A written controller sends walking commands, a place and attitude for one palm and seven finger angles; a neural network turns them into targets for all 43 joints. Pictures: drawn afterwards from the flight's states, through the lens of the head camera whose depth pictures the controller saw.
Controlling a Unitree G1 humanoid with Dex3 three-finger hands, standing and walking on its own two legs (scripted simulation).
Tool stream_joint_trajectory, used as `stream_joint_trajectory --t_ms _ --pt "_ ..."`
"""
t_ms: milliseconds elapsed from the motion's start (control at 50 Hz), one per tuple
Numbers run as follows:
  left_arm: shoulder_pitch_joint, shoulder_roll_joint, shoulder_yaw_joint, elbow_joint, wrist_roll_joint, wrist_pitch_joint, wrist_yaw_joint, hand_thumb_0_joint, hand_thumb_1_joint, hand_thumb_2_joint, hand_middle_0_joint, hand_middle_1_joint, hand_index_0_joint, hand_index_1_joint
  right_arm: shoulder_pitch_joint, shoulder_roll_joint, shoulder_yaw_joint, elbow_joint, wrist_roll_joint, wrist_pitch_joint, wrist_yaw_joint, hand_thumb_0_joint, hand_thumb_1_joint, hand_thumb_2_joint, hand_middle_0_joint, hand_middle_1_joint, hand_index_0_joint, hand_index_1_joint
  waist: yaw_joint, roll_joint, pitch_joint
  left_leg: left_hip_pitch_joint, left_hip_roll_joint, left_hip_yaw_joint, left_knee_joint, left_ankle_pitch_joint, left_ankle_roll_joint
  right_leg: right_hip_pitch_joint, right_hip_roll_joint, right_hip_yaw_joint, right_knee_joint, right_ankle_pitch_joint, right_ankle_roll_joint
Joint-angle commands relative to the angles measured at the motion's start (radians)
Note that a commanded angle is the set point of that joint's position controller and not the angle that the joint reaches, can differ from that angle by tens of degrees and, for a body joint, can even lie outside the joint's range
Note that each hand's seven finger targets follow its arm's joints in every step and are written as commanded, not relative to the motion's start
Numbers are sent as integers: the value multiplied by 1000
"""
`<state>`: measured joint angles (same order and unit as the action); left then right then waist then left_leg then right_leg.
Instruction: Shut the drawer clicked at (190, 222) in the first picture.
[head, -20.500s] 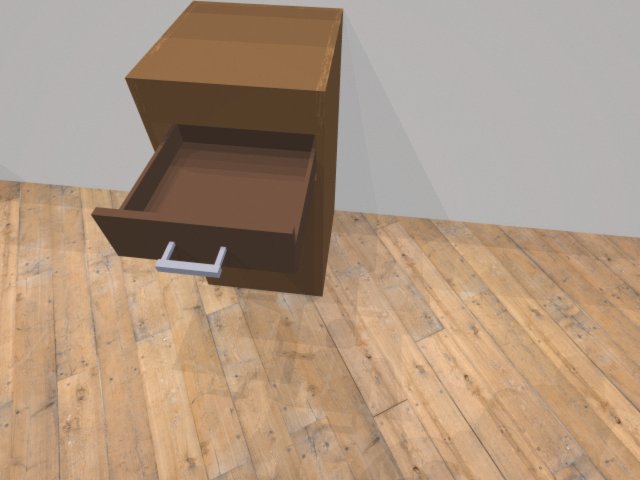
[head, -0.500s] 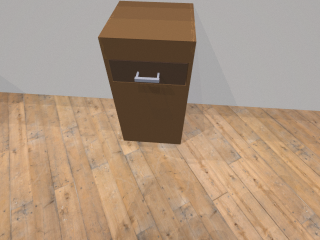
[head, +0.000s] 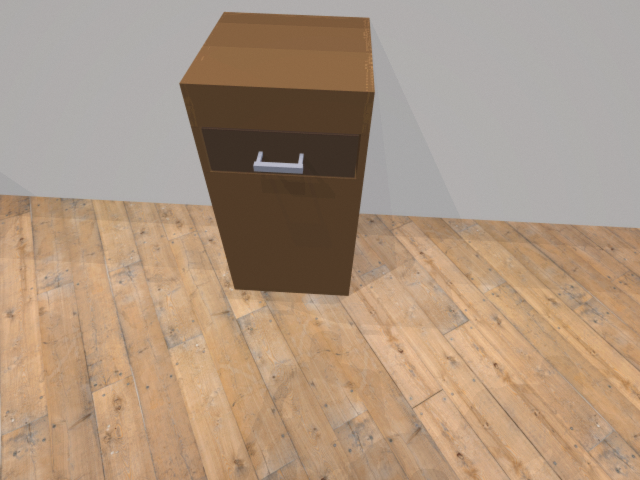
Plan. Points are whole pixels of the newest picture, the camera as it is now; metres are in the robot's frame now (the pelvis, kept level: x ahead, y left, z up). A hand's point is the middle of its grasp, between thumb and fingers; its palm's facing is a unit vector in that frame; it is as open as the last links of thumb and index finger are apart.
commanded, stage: look to check the result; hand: left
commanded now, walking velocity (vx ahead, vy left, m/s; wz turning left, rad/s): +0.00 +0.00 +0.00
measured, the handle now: (279, 162) +0.84 +0.15 -0.13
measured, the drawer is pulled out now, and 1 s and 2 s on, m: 0.00 0.00 0.00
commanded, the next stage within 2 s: stand and wait in 0.52 s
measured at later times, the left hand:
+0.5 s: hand out of the picture +0.00 +0.16 -0.18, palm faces +0.03 -0.98 -0.19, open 7.4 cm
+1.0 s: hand out of the picture +0.02 +0.17 -0.17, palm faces +0.03 -0.98 -0.21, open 7.4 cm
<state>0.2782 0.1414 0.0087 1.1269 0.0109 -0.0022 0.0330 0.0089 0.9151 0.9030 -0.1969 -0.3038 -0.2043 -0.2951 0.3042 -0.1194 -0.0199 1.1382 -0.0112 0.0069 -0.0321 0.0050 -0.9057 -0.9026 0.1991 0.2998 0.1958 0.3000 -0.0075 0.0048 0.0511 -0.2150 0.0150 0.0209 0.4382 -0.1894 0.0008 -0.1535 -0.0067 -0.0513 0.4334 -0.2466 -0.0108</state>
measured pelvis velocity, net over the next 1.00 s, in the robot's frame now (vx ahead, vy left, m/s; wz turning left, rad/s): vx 0.02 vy -0.01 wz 0.00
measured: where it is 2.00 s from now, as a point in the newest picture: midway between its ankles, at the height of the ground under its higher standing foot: outside the picture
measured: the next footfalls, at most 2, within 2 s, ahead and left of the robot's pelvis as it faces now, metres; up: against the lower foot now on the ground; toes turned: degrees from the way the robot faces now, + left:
none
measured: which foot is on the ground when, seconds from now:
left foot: down 0.00-1.00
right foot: down 0.00-1.00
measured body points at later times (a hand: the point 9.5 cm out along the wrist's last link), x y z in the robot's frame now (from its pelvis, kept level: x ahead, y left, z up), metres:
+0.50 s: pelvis +0.01 -0.01 +0.00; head +0.02 -0.01 +0.45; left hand +0.00 +0.21 -0.16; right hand +0.00 -0.22 -0.16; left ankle +0.03 +0.12 -0.74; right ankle -0.01 -0.11 -0.74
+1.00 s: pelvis +0.02 -0.01 +0.00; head +0.03 -0.01 +0.45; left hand +0.02 +0.22 -0.16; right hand +0.01 -0.23 -0.16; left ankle +0.03 +0.12 -0.74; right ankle -0.01 -0.11 -0.74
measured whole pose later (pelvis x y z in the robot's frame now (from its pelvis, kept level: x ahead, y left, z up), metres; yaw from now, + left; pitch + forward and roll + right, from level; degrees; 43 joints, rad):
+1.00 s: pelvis +0.02 -0.01 +0.00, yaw +0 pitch -2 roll +0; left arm 0.26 0.16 0.01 1.13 0.01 -0.01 0.03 0.01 0.91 0.90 -0.20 -0.30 -0.20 -0.29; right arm 0.26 -0.14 -0.02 1.15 -0.01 0.00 -0.04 0.00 -0.90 -0.90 0.20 0.30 0.20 0.30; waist 0.00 0.01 0.05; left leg -0.18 0.02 0.02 0.41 -0.20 -0.01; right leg -0.12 0.00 -0.05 0.41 -0.26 -0.02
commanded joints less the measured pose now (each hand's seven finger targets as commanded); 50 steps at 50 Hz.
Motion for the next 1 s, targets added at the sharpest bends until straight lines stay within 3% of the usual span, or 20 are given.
stream_joint_trajectory --t_ms 0,100,480,660,760,980 --pt "72 101 23 -15 -2 -12 6 0 900 900 -200 -300 -200 -300 73 -87 -18 -21 -3 -13 -8 0 -900 -900 200 300 200 300 0 12 47 21 75 -70 -80 44 31 -91 -87 83 -122 -6 -38" --pt "79 102 23 -12 -1 -14 6 0 900 900 -200 -300 -200 -300 75 -88 -20 -23 -3 -12 -8 0 -900 -900 200 300 200 300 -1 -10 40 30 76 -65 -78 38 31 -97 -88 89 -127 -16 -39" --pt "73 112 26 -12 -2 -21 7 0 900 900 -200 -300 -200 -300 47 -103 -21 -16 -1 -17 -10 0 -900 -900 200 300 200 300 2 1 26 49 80 -60 -68 106 25 -64 -91 87 -121 81 -38" --pt "56 115 26 -10 -3 -18 5 0 900 900 -200 -300 -200 -300 35 -107 -18 -10 -4 -17 -10 0 -900 -900 200 300 200 300 3 18 44 41 80 -63 -86 85 24 -63 -92 88 -131 50 -37" --pt "51 122 28 -13 -3 -20 4 0 900 900 -200 -300 -200 -300 32 -116 -19 -11 -2 -21 -11 0 -900 -900 200 300 200 300 4 9 10 60 85 -63 -83 120 26 -40 -93 86 -120 96 -35" --pt "48 126 29 -14 -2 -21 5 0 900 900 -200 -300 -200 -300 27 -124 -18 -12 -1 -22 -13 0 -900 -900 200 300 200 300 5 -3 15 67 85 -65 -84 146 26 -31 -94 82 -118 133 -35"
